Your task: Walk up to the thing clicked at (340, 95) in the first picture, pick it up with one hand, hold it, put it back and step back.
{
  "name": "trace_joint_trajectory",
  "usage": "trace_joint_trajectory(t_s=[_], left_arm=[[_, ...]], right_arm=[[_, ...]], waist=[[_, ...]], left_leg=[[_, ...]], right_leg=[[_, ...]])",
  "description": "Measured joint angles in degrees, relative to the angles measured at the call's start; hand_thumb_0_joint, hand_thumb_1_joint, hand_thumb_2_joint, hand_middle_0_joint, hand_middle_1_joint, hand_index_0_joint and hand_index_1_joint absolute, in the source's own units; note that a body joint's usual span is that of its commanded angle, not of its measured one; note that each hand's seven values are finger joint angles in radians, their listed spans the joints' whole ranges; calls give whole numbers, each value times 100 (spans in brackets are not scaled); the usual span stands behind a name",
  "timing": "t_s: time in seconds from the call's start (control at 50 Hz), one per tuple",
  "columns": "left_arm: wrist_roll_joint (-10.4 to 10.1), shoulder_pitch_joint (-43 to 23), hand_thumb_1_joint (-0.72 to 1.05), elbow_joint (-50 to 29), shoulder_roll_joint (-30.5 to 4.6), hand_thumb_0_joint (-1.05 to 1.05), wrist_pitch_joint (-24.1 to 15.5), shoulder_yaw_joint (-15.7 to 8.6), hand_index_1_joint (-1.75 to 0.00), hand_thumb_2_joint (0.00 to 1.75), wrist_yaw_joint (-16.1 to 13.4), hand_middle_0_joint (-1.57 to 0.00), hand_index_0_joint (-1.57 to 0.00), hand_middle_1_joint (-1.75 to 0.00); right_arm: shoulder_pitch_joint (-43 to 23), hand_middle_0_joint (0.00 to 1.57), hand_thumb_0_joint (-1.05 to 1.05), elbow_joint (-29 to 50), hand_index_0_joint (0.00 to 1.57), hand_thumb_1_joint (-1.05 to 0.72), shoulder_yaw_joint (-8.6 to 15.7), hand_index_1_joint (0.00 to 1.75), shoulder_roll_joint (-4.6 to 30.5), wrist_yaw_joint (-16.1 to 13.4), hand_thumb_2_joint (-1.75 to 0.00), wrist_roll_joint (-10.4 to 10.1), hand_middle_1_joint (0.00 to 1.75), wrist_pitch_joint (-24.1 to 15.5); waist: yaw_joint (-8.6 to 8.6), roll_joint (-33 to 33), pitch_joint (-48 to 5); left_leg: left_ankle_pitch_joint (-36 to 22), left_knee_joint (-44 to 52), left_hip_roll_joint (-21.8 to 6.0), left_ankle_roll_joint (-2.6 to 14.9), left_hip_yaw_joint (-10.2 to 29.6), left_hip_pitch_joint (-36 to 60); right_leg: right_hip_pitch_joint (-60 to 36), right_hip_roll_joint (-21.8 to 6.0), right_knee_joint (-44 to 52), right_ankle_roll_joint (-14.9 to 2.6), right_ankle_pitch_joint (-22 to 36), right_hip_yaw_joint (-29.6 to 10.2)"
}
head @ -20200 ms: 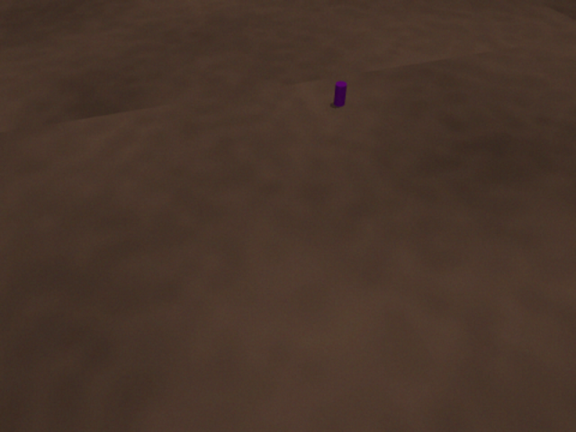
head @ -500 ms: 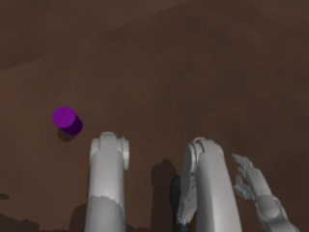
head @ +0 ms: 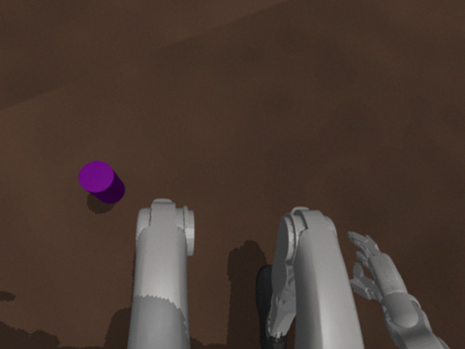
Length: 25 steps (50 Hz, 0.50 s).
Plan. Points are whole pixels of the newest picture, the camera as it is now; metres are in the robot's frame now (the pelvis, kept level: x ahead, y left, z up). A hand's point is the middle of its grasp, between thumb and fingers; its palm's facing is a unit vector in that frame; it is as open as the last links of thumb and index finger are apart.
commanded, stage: go down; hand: left
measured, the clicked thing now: (104, 184) +0.39 +0.31 -0.29
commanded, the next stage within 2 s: none
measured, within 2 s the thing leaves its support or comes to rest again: neither
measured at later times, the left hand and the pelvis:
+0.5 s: hand out of the picture +0.25 +0.48 +0.04, palm faces +0.38 -0.92 -0.04, open 17.5 cm; pelvis +0.00 +0.00 +0.00, yaw +0 degrees
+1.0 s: hand out of the picture +0.25 +0.48 +0.03, palm faces +0.38 -0.92 -0.06, open 17.4 cm; pelvis +0.00 +0.00 +0.00, yaw +0 degrees
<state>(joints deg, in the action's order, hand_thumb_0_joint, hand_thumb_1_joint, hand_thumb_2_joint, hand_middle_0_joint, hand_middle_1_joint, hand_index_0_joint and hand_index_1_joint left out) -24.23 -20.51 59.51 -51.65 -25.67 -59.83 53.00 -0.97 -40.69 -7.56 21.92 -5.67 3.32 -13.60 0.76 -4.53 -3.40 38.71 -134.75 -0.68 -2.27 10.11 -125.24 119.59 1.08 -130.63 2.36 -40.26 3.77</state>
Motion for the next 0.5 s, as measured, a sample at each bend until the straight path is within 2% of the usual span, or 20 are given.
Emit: trace_joint_trajectory(t_s=[0.16, 0.34, 0.5], left_arm=[[-7, 107, -51, -101, 59, -1, 53, 29, -6, 12, -52, -1, 0, -5], [-27, 37, -51, 151, -104, -1, -22, -48, -6, 13, -40, 0, 0, -5], [28, -18, -52, 104, -53, -1, -7, 25, -6, 13, 12, 0, 0, -5]], right_arm=[[29, 21, 1, 6, 21, -91, 43, 30, 3, 9, -91, -39, 30, 6], [48, 21, 1, -41, 21, -91, 11, 30, 39, -10, -91, -13, 30, 4], [31, 21, 1, -43, 21, -91, 23, 30, 31, 7, -91, 12, 30, -16]], waist=[[-7, 30, -41], [13, 3, -7], [22, -2, 12]], left_leg=[[-24, 38, -18, 19, -15, 11], [-42, 47, -4, 5, -29, 15], [-40, -2, -3, -3, -7, 1]], right_leg=[[-4, 16, 45, -5, 36, -9], [3, 5, 26, -7, 39, -24], [14, 15, -11, -7, 44, -9]])
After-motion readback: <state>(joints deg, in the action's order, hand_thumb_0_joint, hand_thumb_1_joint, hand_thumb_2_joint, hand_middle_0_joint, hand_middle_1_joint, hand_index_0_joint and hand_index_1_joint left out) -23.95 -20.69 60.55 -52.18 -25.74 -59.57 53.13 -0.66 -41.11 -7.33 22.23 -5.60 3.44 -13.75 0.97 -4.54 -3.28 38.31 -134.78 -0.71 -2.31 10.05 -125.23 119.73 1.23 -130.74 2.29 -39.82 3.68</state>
